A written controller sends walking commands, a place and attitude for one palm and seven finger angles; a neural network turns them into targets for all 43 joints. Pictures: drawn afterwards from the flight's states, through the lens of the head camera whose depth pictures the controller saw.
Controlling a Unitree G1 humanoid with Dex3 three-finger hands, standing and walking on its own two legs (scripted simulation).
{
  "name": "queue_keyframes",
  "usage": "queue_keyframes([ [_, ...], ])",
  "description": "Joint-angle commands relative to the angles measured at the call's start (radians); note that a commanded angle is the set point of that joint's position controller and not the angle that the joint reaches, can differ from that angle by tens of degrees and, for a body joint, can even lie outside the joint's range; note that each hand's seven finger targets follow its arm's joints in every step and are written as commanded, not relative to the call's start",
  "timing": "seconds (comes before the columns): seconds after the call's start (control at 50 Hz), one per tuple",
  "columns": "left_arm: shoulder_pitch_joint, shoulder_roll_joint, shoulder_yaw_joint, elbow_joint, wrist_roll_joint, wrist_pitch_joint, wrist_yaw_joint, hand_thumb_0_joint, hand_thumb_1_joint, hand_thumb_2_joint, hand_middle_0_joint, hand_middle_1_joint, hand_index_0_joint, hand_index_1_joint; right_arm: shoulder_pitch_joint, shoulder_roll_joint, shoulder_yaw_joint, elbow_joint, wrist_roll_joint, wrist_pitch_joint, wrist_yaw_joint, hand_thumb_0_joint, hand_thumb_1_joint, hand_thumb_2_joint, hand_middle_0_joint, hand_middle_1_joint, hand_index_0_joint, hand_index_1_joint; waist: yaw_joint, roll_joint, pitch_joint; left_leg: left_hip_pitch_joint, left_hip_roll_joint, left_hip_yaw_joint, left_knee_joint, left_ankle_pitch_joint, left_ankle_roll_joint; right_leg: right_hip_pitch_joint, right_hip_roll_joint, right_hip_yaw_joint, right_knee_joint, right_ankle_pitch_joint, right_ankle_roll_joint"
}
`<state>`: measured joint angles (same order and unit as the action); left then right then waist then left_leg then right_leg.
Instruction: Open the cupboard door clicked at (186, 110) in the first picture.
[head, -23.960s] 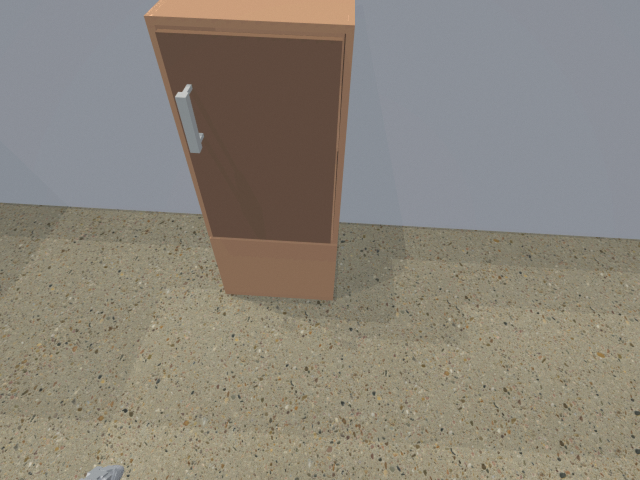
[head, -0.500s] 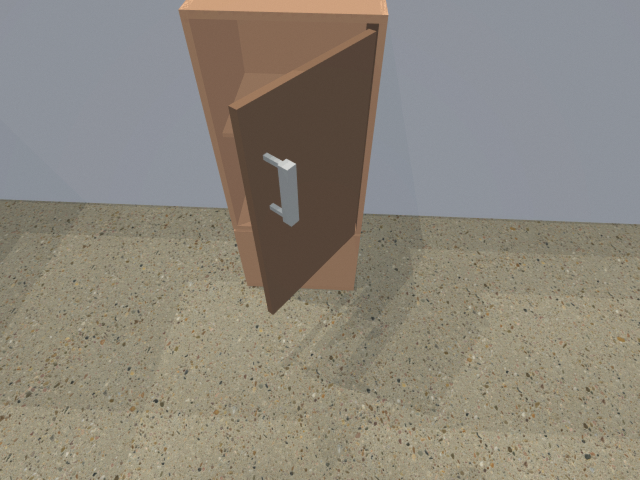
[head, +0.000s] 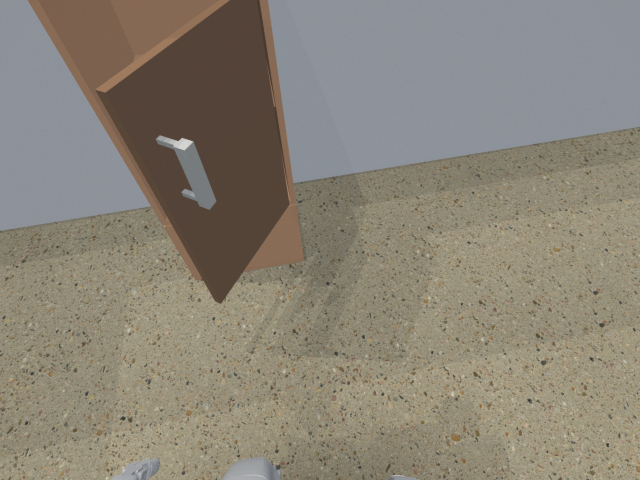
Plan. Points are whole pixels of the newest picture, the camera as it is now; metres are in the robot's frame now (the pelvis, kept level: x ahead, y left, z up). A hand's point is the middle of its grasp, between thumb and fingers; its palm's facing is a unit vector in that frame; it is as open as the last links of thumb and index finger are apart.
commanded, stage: walk to a spot facing it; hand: left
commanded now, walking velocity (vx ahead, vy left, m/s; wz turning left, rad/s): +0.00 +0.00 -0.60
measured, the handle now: (186, 172) +0.55 +0.27 +0.02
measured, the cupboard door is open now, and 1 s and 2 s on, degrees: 54 54 54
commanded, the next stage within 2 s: none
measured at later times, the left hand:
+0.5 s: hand (221, 454) +0.16 +0.17 -0.15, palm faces -0.29 -0.93 -0.20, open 7.4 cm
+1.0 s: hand (297, 401) +0.24 +0.07 -0.14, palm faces -0.58 -0.80 -0.17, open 7.4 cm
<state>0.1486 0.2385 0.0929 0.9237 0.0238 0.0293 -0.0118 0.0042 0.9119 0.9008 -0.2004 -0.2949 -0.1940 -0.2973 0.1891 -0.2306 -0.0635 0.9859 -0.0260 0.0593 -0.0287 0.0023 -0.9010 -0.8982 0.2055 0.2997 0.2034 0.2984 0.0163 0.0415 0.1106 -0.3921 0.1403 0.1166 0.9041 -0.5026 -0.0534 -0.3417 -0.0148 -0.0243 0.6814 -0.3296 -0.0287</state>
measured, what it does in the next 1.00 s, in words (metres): steps on the spot, turning right: left foot, then right foot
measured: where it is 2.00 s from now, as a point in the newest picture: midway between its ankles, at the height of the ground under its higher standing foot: (487, 454)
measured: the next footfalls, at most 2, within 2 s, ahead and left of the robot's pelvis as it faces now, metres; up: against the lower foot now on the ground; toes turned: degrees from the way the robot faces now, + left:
left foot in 0.24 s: +0.08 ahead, +0.13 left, +0.00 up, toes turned -9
right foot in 0.56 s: +0.00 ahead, -0.14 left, +0.00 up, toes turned -25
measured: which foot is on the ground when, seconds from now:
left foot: up 0.00-0.22, down 0.24-0.54, up 0.56-0.82, down 0.84-1.00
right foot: down 0.00-0.24, up 0.26-0.54, down 0.56-0.84, up 0.86-1.00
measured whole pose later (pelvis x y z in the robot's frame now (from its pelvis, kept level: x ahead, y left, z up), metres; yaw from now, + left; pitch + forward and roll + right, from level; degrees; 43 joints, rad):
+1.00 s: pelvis +0.05 -0.05 +0.02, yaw -37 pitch +2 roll -1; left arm 0.18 0.24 0.09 0.92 0.03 0.04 -0.07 0.01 0.91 0.90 -0.20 -0.30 -0.19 -0.30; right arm 0.34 -0.20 -0.01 0.93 -0.04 -0.05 -0.03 0.00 -0.90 -0.90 0.20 0.30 0.20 0.30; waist -0.01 -0.03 0.04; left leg -0.17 0.09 0.13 0.45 -0.31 -0.03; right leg -0.57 -0.03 -0.02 1.10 -0.33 0.00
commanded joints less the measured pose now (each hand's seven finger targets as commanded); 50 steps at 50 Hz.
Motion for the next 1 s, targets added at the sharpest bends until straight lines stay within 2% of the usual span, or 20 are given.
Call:
queue_keyframes([
  [0.0,0.048,0.178,0.036,-0.052,0.006,-0.007,0.032,0.000,0.900,0.900,-0.200,-0.300,-0.200,-0.300,-0.074,-0.089,-0.021,-0.135,0.009,-0.032,0.001,0.000,-0.900,-0.900,0.200,0.300,0.200,0.300,0.010,-0.266,-0.123,-0.192,-0.047,-0.118,0.245,0.020,0.002,0.162,-0.237,0.397,-0.318,0.366,-0.181],
  [0.1,0.066,0.196,0.037,-0.064,0.008,-0.004,0.028,0.000,0.900,0.900,-0.200,-0.300,-0.200,-0.300,-0.065,-0.053,-0.011,-0.142,0.021,-0.033,-0.002,0.000,-0.900,-0.900,0.200,0.300,0.200,0.300,0.008,-0.165,-0.148,-0.032,-0.108,-0.087,-0.035,0.042,0.004,0.144,-0.192,0.402,-0.288,0.459,-0.175],
  [0.18,0.001,0.172,0.030,-0.088,-0.003,0.007,0.021,0.000,0.900,0.900,-0.200,-0.300,-0.200,-0.300,0.065,-0.079,-0.011,-0.121,0.025,-0.052,-0.013,0.000,-0.900,-0.900,0.200,0.300,0.200,0.300,-0.065,-0.166,-0.154,0.241,-0.115,-0.098,-0.417,0.226,0.020,-0.020,-0.114,0.387,-0.221,0.322,-0.083],
  [0.22,0.022,0.072,0.005,-0.130,-0.016,0.009,0.001,0.000,0.900,0.900,-0.200,-0.300,-0.200,-0.300,0.103,-0.242,-0.037,-0.140,0.001,-0.068,-0.021,0.000,-0.900,-0.900,0.200,0.300,0.200,0.300,-0.066,0.300,-0.151,0.358,0.312,-0.549,-0.673,0.270,0.187,-0.275,0.095,0.118,0.153,-0.239,0.044],
  [0.24,-0.015,0.113,0.015,-0.155,-0.007,0.003,-0.011,0.000,0.900,0.900,-0.200,-0.300,-0.200,-0.300,0.087,-0.269,-0.036,-0.161,-0.006,-0.066,-0.032,0.000,-0.900,-0.900,0.200,0.300,0.200,0.300,-0.067,0.186,-0.125,0.204,0.387,-0.575,-0.673,0.295,0.279,-0.249,0.034,0.098,0.343,-0.273,0.061],
  [0.34,-0.001,0.066,0.009,-0.104,-0.002,0.018,-0.032,0.000,0.900,0.900,-0.200,-0.300,-0.200,-0.300,0.013,-0.159,-0.005,-0.171,-0.012,-0.073,-0.026,0.000,-0.900,-0.900,0.200,0.300,0.200,0.300,-0.014,0.168,-0.128,0.262,0.149,-0.145,-0.533,0.711,0.175,-0.217,0.001,0.011,0.399,-0.128,0.090],
  [0.42,-0.049,0.055,-0.008,-0.119,-0.004,0.005,-0.034,0.000,0.900,0.900,-0.200,-0.300,-0.200,-0.300,0.106,-0.192,-0.024,-0.133,-0.010,-0.065,-0.018,0.000,-0.900,-0.900,0.200,0.300,0.200,0.300,-0.061,0.187,-0.164,0.330,0.166,-0.078,-0.461,0.817,0.157,-0.087,0.026,-0.074,0.097,-0.118,0.069],
  [0.48,0.021,0.079,-0.001,-0.096,-0.007,0.000,-0.031,0.000,0.900,0.900,-0.200,-0.300,-0.200,-0.300,0.082,-0.207,-0.033,-0.136,-0.002,-0.055,-0.009,0.000,-0.900,-0.900,0.200,0.300,0.200,0.300,-0.016,0.164,-0.160,0.229,0.160,-0.041,-0.369,0.684,0.102,0.111,0.031,-0.085,-0.153,0.063,0.037],
  [0.5,0.090,0.132,0.011,-0.077,-0.003,-0.006,-0.024,0.000,0.900,0.900,-0.200,-0.300,-0.200,-0.300,0.068,-0.186,-0.032,-0.149,0.007,-0.053,-0.004,0.000,-0.900,-0.900,0.200,0.300,0.200,0.300,0.021,0.044,-0.176,0.100,0.126,-0.004,-0.245,0.528,0.053,0.278,-0.034,0.003,-0.261,0.244,0.004],
  [0.52,0.144,0.260,0.037,-0.063,0.010,-0.018,-0.004,0.000,0.900,0.900,-0.200,-0.300,-0.200,-0.300,0.053,-0.097,-0.015,-0.189,0.017,-0.050,0.004,0.000,-0.900,-0.900,0.200,0.300,0.200,0.300,0.045,-0.318,-0.193,-0.162,-0.031,0.102,-0.010,0.040,-0.017,0.430,-0.317,0.384,-0.348,0.532,-0.101],
  [0.54,0.205,0.304,0.041,-0.048,-0.004,-0.013,0.008,0.000,0.900,0.900,-0.200,-0.300,-0.200,-0.300,-0.017,-0.114,-0.007,-0.211,0.017,-0.040,-0.003,0.000,-0.900,-0.900,0.200,0.300,0.200,0.300,0.101,-0.322,-0.191,-0.197,-0.055,-0.038,0.158,-0.171,-0.013,0.347,-0.404,0.456,-0.335,0.641,-0.205],
  [0.64,0.035,0.185,0.024,-0.094,0.003,-0.006,0.029,0.000,0.900,0.900,-0.200,-0.300,-0.200,-0.300,0.003,-0.080,-0.006,-0.157,0.013,-0.034,0.003,0.000,-0.900,-0.900,0.200,0.300,0.200,0.300,0.000,-0.199,-0.193,-0.113,-0.051,-0.087,0.129,0.032,-0.020,0.215,-0.211,0.310,-0.299,0.386,-0.169],
  [0.72,0.046,0.202,0.028,-0.082,0.009,-0.011,0.013,0.000,0.900,0.900,-0.200,-0.300,-0.200,-0.300,0.003,-0.063,-0.008,-0.163,0.011,-0.049,0.018,0.000,-0.900,-0.900,0.200,0.300,0.200,0.300,0.010,-0.192,-0.135,-0.013,-0.102,-0.059,-0.105,0.024,-0.003,0.110,-0.183,0.408,-0.375,-0.071,-0.177],
  [0.78,-0.015,0.183,0.027,-0.096,-0.001,-0.015,0.000,0.000,0.900,0.900,-0.200,-0.300,-0.200,-0.300,0.136,-0.080,-0.007,-0.124,0.009,-0.074,0.014,0.000,-0.900,-0.900,0.200,0.300,0.200,0.300,-0.069,-0.182,-0.110,0.265,-0.123,-0.037,-0.390,0.148,0.011,-0.109,-0.109,0.382,-0.328,-0.268,-0.124],
  [0.8,-0.029,0.123,0.013,-0.116,-0.004,-0.013,-0.008,0.000,0.900,0.900,-0.200,-0.300,-0.200,-0.300,0.224,-0.137,-0.017,-0.097,0.002,-0.085,0.000,0.000,-0.900,-0.900,0.200,0.300,0.200,0.300,-0.108,-0.016,-0.115,0.435,-0.020,-0.167,-0.545,0.014,0.050,-0.284,-0.020,0.311,-0.179,-0.318,-0.069],
  [0.82,-0.035,0.052,-0.004,-0.148,-0.010,-0.017,-0.018,0.000,0.900,0.900,-0.200,-0.300,-0.200,-0.300,0.311,-0.246,-0.041,-0.084,-0.018,-0.092,-0.006,0.000,-0.900,-0.900,0.200,0.300,0.200,0.300,-0.143,0.317,-0.126,0.510,0.279,-0.566,-0.708,-0.250,0.151,-0.456,0.123,0.105,0.168,-0.321,0.001],
  [0.84,-0.139,0.084,0.009,-0.200,-0.008,-0.030,-0.033,0.000,0.900,0.900,-0.200,-0.300,-0.200,-0.300,0.322,-0.283,-0.044,-0.088,-0.015,-0.099,-0.024,0.000,-0.900,-0.900,0.200,0.300,0.200,0.300,-0.150,0.196,-0.083,0.399,0.412,-0.663,-0.791,-0.286,0.249,-0.482,0.015,0.075,0.311,-0.265,0.014],
  [0.86,-0.155,0.082,0.016,-0.188,0.010,-0.034,-0.043,0.000,0.900,0.900,-0.200,-0.300,-0.200,-0.300,0.292,-0.250,-0.032,-0.102,-0.022,-0.106,-0.007,0.000,-0.900,-0.900,0.200,0.300,0.200,0.300,-0.128,0.097,-0.022,0.298,0.381,-0.656,-0.798,-0.270,0.251,-0.461,-0.004,0.088,0.432,-0.194,0.011],
  [0.9,-0.098,0.059,0.017,-0.139,0.015,-0.033,-0.058,0.000,0.900,0.900,-0.200,-0.300,-0.200,-0.300,0.187,-0.166,-0.004,-0.114,-0.015,-0.117,-0.004,0.000,-0.900,-0.900,0.200,0.300,0.200,0.300,-0.053,0.101,0.015,0.264,0.247,-0.374,-0.755,-0.018,0.171,-0.459,-0.051,0.054,0.503,-0.018,0.029],
  [0.98,-0.124,0.001,-0.017,-0.127,0.005,-0.028,-0.070,0.000,0.900,0.900,-0.200,-0.300,-0.200,-0.300,0.274,-0.123,0.009,-0.066,-0.011,-0.133,-0.007,0.000,-0.900,-0.900,0.200,0.300,0.200,0.300,-0.065,0.116,-0.074,0.396,0.168,-0.052,-0.639,0.523,0.138,-0.396,-0.058,-0.031,0.335,0.056,0.041],
])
